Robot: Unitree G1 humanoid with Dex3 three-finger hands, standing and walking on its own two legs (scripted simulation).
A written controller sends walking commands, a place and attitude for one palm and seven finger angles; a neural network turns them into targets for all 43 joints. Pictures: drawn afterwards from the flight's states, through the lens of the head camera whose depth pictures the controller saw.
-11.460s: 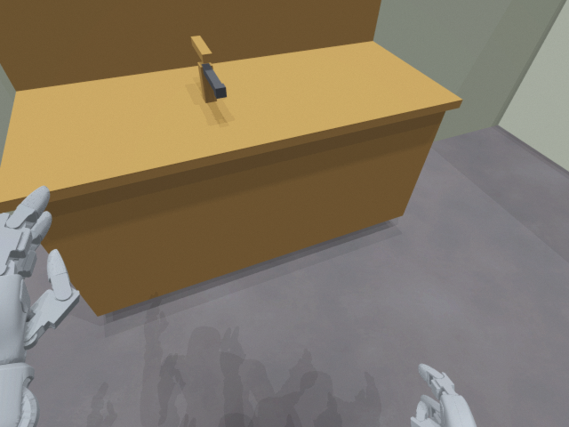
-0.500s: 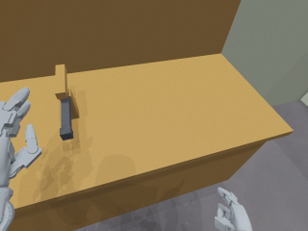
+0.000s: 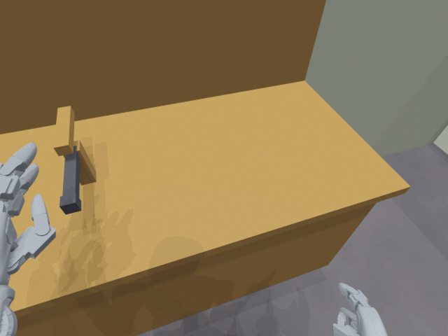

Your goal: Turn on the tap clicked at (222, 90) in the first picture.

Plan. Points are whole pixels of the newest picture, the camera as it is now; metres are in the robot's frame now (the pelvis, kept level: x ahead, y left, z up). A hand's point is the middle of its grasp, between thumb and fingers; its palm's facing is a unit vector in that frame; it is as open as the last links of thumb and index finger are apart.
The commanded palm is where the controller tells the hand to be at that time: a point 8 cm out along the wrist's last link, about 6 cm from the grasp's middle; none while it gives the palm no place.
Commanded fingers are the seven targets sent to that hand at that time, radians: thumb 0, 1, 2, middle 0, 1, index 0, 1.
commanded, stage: come to a stop and stand still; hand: left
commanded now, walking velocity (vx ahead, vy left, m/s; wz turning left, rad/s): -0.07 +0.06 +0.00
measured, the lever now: (70, 203) +0.34 +0.32 +0.03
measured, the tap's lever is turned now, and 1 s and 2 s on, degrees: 0 0 0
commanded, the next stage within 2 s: look again from close up in 1.48 s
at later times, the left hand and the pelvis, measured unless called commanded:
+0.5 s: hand out of the picture +0.19 +0.33 +0.13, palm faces +0.36 -0.87 -0.35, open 7.4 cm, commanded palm +0.13 +0.35 +0.18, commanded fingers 0.00 0.90 0.90 -0.20 -0.30 -0.20 -0.30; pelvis -0.02 +0.07 +0.00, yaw +1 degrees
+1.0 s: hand out of the picture +0.16 +0.33 +0.15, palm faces +0.37 -0.85 -0.38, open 7.4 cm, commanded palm +0.10 +0.36 +0.18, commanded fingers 0.00 0.90 0.90 -0.20 -0.30 -0.20 -0.30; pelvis -0.05 +0.07 +0.00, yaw +2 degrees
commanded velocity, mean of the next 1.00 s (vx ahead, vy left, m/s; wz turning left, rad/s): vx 0.00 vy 0.00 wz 0.00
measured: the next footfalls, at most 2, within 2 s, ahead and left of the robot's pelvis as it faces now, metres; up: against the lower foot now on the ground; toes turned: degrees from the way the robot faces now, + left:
none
